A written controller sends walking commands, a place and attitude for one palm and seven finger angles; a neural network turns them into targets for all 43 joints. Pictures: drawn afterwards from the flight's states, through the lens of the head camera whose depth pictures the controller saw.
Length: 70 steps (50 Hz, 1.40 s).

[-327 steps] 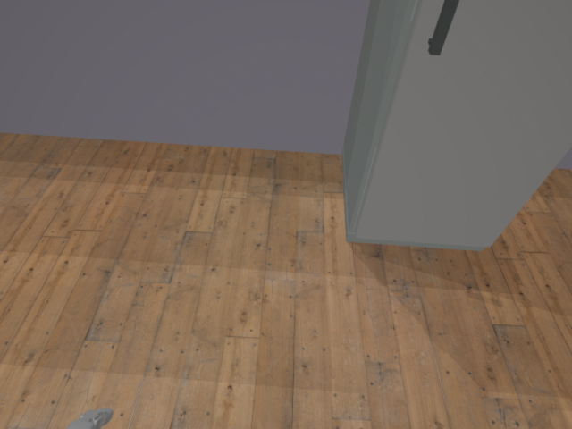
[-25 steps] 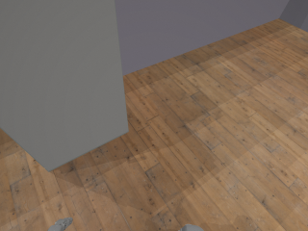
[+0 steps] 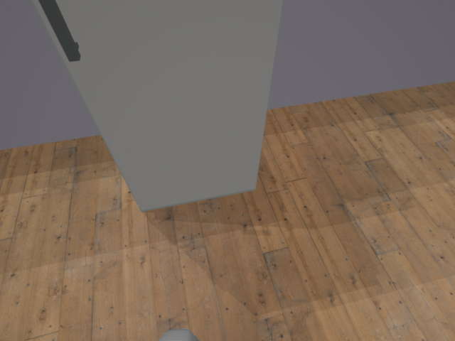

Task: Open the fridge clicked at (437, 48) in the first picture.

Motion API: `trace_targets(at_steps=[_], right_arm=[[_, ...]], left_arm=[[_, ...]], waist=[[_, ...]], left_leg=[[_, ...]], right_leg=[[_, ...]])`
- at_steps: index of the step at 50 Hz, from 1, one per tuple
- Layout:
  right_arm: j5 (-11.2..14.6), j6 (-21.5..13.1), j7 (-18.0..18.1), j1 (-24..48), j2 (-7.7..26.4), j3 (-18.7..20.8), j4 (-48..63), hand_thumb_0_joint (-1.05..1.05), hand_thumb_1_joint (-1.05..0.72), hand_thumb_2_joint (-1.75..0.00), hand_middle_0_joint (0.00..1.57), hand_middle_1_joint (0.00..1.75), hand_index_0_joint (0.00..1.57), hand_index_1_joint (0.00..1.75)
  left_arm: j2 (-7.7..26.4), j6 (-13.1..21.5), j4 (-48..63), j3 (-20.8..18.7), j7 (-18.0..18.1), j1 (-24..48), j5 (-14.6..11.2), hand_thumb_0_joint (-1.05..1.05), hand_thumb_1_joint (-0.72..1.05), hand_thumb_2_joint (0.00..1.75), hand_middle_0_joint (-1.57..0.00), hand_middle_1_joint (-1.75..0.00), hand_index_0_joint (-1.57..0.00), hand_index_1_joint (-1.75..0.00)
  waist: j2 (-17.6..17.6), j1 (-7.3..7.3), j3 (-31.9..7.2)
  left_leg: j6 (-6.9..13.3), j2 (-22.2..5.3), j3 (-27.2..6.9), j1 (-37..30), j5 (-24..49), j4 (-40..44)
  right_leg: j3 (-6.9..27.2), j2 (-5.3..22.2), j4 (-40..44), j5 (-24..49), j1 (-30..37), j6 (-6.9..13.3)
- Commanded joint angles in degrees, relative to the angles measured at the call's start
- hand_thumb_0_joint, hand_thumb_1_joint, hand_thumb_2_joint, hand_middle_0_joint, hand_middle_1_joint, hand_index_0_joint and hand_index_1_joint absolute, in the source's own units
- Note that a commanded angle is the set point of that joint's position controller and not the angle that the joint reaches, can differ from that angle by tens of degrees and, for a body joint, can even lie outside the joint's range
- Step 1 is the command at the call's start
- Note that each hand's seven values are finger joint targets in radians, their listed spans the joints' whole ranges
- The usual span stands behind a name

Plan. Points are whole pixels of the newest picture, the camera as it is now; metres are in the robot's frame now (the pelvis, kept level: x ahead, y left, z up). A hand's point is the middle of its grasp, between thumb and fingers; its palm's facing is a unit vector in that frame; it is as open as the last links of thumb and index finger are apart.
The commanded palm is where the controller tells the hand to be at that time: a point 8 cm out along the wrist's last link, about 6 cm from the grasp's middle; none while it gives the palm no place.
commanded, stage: turn to face it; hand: left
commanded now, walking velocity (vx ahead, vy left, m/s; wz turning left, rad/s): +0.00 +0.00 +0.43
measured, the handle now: out of the picture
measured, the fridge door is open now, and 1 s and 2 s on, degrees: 0 0 0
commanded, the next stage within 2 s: take the last steps up to it in 0.44 s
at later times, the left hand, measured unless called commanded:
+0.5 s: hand out of the picture +0.05 +0.25 -0.16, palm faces +0.20 -0.95 -0.24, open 7.4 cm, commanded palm none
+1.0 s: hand out of the picture -0.08 +0.19 -0.16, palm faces +0.38 -0.90 -0.19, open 7.4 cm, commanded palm none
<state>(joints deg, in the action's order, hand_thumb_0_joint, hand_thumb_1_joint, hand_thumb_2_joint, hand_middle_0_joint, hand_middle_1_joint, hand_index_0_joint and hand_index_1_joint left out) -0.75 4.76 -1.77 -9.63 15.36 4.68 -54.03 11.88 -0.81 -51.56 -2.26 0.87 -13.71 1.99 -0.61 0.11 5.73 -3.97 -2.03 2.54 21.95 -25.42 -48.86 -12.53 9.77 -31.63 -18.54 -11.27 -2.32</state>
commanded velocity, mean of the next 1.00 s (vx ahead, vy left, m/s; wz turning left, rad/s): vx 0.14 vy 0.01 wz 0.19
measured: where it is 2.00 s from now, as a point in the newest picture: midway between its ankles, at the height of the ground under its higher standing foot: (199, 311)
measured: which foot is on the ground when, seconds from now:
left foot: up 0.00-0.04, down 0.06-0.60, up 0.62-1.00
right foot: down 0.00-0.06, up 0.08-0.58, down 0.60-1.00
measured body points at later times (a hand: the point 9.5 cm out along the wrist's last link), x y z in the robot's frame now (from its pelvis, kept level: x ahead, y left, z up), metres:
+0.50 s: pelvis +0.00 +0.04 +0.01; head +0.02 +0.05 +0.46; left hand +0.04 +0.30 -0.14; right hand +0.10 -0.18 -0.14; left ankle +0.00 +0.13 -0.74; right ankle +0.02 -0.11 -0.69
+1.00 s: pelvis +0.04 +0.06 +0.01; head +0.05 +0.06 +0.46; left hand -0.10 +0.24 -0.14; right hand +0.15 -0.17 -0.15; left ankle +0.04 +0.21 -0.71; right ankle +0.02 -0.09 -0.74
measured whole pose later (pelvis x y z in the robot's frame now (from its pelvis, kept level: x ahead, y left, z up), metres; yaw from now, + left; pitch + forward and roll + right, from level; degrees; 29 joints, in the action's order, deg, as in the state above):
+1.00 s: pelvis +0.04 +0.06 +0.01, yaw +17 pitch +0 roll +1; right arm -1.3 1.2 -1.8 -15.1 12.1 3.8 -60.1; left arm 8.4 2.6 -63.8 -2.2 0.5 -25.6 2.2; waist 0.0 -2.7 0.7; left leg -1.0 -4.5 3.9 22.1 -16.9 -39.2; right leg -7.6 5.6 -21.2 -16.9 -3.6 -2.3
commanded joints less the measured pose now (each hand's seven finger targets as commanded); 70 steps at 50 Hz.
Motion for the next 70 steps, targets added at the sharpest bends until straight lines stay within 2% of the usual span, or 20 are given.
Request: trace_targets(at_steps=[1, 2, 3, 4, 10, 21, 28, 29, 30, 31, 32, 34, 37, 47, 51, 53, 54, 56, 60, 70], right_arm=[[-0.04, -2.86, 0.26, 0.58, 3.35, 0.02, 5.58, 0.00, -0.90, -0.90, 0.20, 0.30, 0.20, 0.30], [-0.17, -3.45, 0.23, -3.04, 5.95, 0.65, 4.66, 0.00, -0.90, -0.90, 0.20, 0.30, 0.20, 0.30], [-0.59, -4.03, 0.47, -6.17, 12.62, 2.12, 4.72, 0.00, -0.90, -0.90, 0.20, 0.30, 0.20, 0.30], [-0.13, -3.67, 0.88, -9.50, 16.02, 2.59, 3.71, 0.00, -0.90, -0.90, 0.20, 0.30, 0.20, 0.30], [-0.23, -4.59, 2.57, -0.08, 8.09, 0.14, 5.20, 0.00, -0.90, -0.90, 0.20, 0.30, 0.20, 0.30], [-0.62, -4.19, 2.79, -4.38, 6.41, 0.38, 2.66, 0.00, -0.90, -0.90, 0.20, 0.30, 0.20, 0.30], [-0.20, -4.13, 2.56, -3.15, 4.66, 0.13, 1.07, 0.00, -0.90, -0.90, 0.20, 0.30, 0.20, 0.30], [0.18, -4.35, 2.31, -4.31, 2.08, -0.31, 0.63, 0.00, -0.90, -0.90, 0.20, 0.30, 0.20, 0.30], [0.46, -4.56, 2.03, -5.21, -1.47, -1.14, 1.30, 0.00, -0.90, -0.90, 0.20, 0.30, 0.20, 0.30], [-0.38, -3.73, 1.95, -2.47, 1.01, -0.34, 2.61, 0.00, -0.90, -0.90, 0.20, 0.30, 0.20, 0.30], [-0.95, -3.10, 1.58, -0.80, 2.63, 0.23, 2.47, 0.00, -0.90, -0.90, 0.20, 0.30, 0.20, 0.30], [-1.13, -3.07, 0.58, -2.97, 2.12, 0.59, 0.52, 0.00, -0.90, -0.90, 0.20, 0.30, 0.20, 0.30], [-1.19, -3.38, 0.20, -5.89, -0.19, 0.30, -1.41, 0.00, -0.90, -0.90, 0.20, 0.30, 0.20, 0.30], [-0.60, -5.50, -0.36, 1.26, -2.86, -1.19, 0.04, 0.00, -0.90, -0.90, 0.20, 0.30, 0.20, 0.30], [-0.46, -7.38, 0.82, -9.41, -0.56, -1.11, -4.26, 0.00, -0.90, -0.90, 0.20, 0.30, 0.20, 0.30], [-0.81, -7.64, 2.18, -22.70, 9.79, 1.29, -7.43, 0.00, -0.90, -0.90, 0.20, 0.30, 0.20, 0.30], [-0.96, -7.46, 2.73, -22.89, 9.12, 1.08, -8.20, 0.00, -0.90, -0.90, 0.20, 0.30, 0.20, 0.30], [-0.70, -7.49, 3.00, -15.16, 3.72, -0.25, -6.36, 0.00, -0.90, -0.90, 0.20, 0.30, 0.20, 0.30], [-0.53, -8.98, 3.27, -10.26, -0.37, -1.12, -5.42, 0.00, -0.90, -0.90, 0.20, 0.30, 0.20, 0.30], [-1.10, -8.52, 3.33, -13.61, 0.73, -0.57, -7.65, 0.00, -0.90, -0.90, 0.20, 0.30, 0.20, 0.30]], left_arm=[[13.81, 0.21, 2.47, -3.95, 0.76, -1.78, -0.55, 0.00, 0.90, 0.90, -0.20, -0.30, -0.20, -0.30], [13.03, -0.06, 2.67, -3.83, 0.53, -1.33, -1.09, 0.00, 0.90, 0.90, -0.20, -0.30, -0.20, -0.30], [9.25, -0.28, 4.49, -3.35, 0.09, -1.52, -1.47, 0.00, 0.90, 0.90, -0.20, -0.30, -0.20, -0.30], [6.87, -0.54, 6.60, -1.98, 0.24, 1.16, -1.13, 0.00, 0.90, 0.90, -0.20, -0.30, -0.20, -0.30], [7.72, -1.20, 1.09, -2.63, -0.22, 0.36, -1.05, 0.00, 0.90, 0.90, -0.20, -0.30, -0.20, -0.30], [5.52, -1.24, 2.00, -1.80, 0.47, 4.36, -1.27, 0.00, 0.90, 0.90, -0.20, -0.30, -0.20, -0.30], [4.33, 0.68, -0.74, -1.33, 1.09, -2.91, -1.63, 0.00, 0.90, 0.90, -0.20, -0.30, -0.20, -0.30], [6.19, 1.39, -1.49, -1.59, 1.24, -4.02, -1.21, 0.00, 0.90, 0.90, -0.20, -0.30, -0.20, -0.30], [10.35, 1.95, -2.00, -2.37, 1.38, -5.56, -0.43, 0.00, 0.90, 0.90, -0.20, -0.30, -0.20, -0.30], [12.46, 1.70, -1.32, -2.86, 1.03, -6.48, -0.62, 0.00, 0.90, 0.90, -0.20, -0.30, -0.20, -0.30], [11.79, 1.81, -1.38, -3.17, 1.03, -5.56, -0.82, 0.00, 0.90, 0.90, -0.20, -0.30, -0.20, -0.30], [8.47, 2.45, -1.53, -2.31, 0.92, -2.46, -0.68, 0.00, 0.90, 0.90, -0.20, -0.30, -0.20, -0.30], [5.17, 3.81, -2.78, -1.52, 0.59, -4.59, -0.87, 0.00, 0.90, 0.90, -0.20, -0.30, -0.20, -0.30], [6.24, 4.40, -9.64, -1.56, 0.23, -13.02, -0.04, 0.00, 0.90, 0.90, -0.20, -0.30, -0.20, -0.30], [4.61, 3.59, -10.68, -1.45, 0.15, -11.94, -0.72, 0.00, 0.90, 0.90, -0.20, -0.30, -0.20, -0.30], [-0.67, 3.40, -8.04, -0.20, -0.54, -10.17, -1.01, 0.00, 0.90, 0.90, -0.20, -0.30, -0.20, -0.30], [0.54, 3.07, -6.59, -0.36, -0.19, -6.44, -0.62, 0.00, 0.90, 0.90, -0.20, -0.30, -0.20, -0.30], [1.10, 2.94, -7.22, -0.96, -1.04, -2.57, -0.58, 0.00, 0.90, 0.90, -0.20, -0.30, -0.20, -0.30], [-1.24, 1.85, -9.52, -1.12, -1.69, -7.98, -0.23, 0.00, 0.90, 0.90, -0.20, -0.30, -0.20, -0.30], [-0.56, 1.63, -3.44, -1.53, -2.00, 5.13, -0.68, 0.00, 0.90, 0.90, -0.20, -0.30, -0.20, -0.30]], waist=[[-11.81, -0.44, -8.66], [-5.77, 1.90, -11.22], [12.41, 3.54, -13.30], [18.44, 4.92, -13.22], [9.19, 0.34, -8.23], [8.11, 1.93, -6.35], [5.65, -1.62, -9.62], [0.46, -1.75, -9.98], [-11.78, -2.03, -9.28], [-14.02, -4.06, -5.27], [-14.46, -3.94, -0.54], [-6.25, -0.75, 2.29], [-6.90, -0.39, 0.22], [-10.76, -3.40, 0.63], [-2.44, 1.75, -4.10], [18.29, 6.46, -8.74], [16.87, 7.30, -7.24], [9.79, 4.68, 1.73], [7.82, -0.14, 0.93], [7.40, 1.33, 3.54]], left_leg=[[1.57, 1.83, 4.79, -7.32, 8.72, 17.97], [2.59, -0.06, 2.51, -16.18, 17.52, 25.50], [8.09, -14.22, -15.66, -26.90, 35.87, 27.66], [14.92, -22.59, -22.52, -25.84, 53.29, 27.14], [11.90, -11.05, -10.76, -15.73, 41.89, 28.99], [14.60, -11.74, -17.80, -16.10, 35.05, 30.71], [11.12, -7.54, -18.07, -8.23, 28.68, 24.81], [8.23, -3.96, -15.32, -2.15, 16.80, 20.97], [4.42, 3.79, -7.05, 8.12, 0.25, 11.30], [3.58, 4.38, -5.94, 11.29, -7.21, 1.25], [3.89, 2.33, -7.40, 12.94, -4.69, -5.74], [3.77, 0.41, -5.75, 13.73, 2.71, -12.80], [2.32, -0.81, -3.18, 11.90, 10.25, -13.53], [2.83, -2.02, 3.14, 5.70, 7.89, 9.72], [3.67, -0.01, 5.89, -19.51, 11.92, 24.75], [10.80, -20.89, -21.64, -32.34, 5.36, 34.06], [13.14, -23.39, -24.66, -28.99, -0.52, 37.37], [13.74, -20.47, -19.00, -16.97, -2.18, 39.81], [12.10, -15.05, -5.95, -11.51, 11.29, 40.66], [13.12, -15.36, -1.35, -16.21, 28.00, 36.30]], right_leg=[[4.38, 9.98, 0.23, 30.98, 4.60, 5.06], [2.44, 8.58, -7.45, 25.97, -0.40, 2.37], [0.60, 1.10, -20.74, 0.24, -15.57, -1.86], [5.16, -1.86, -28.58, -21.26, -21.48, -2.94], [11.00, -2.45, -34.93, -3.94, -18.49, -2.93], [11.49, -5.08, -20.31, -6.31, -15.02, -2.73], [10.34, -7.21, 6.98, 6.42, 4.19, -0.91], [14.78, -2.85, 13.47, 5.96, 11.30, 0.18], [29.30, 9.43, 18.37, -1.68, 15.99, 5.10], [36.84, 16.34, 23.45, -13.59, 8.12, 10.69], [38.66, 15.58, 26.70, -22.14, 1.72, 11.54], [30.53, 11.51, 25.84, -19.65, -0.56, 9.55], [19.19, 6.30, 23.51, -6.79, 1.21, 6.74], [15.07, 7.11, 21.03, 0.88, 4.68, 8.97], [9.80, 2.26, 6.72, 4.46, -5.21, 6.07], [3.34, -7.06, -21.79, -14.36, -23.15, 2.00], [7.90, -5.93, -30.18, -15.59, -26.66, 2.83], [10.68, -2.04, -35.37, -6.40, -27.65, 3.43], [9.70, -1.65, -30.75, 2.29, -20.92, 1.96], [7.45, -3.47, -8.91, 6.33, -18.63, 2.32]])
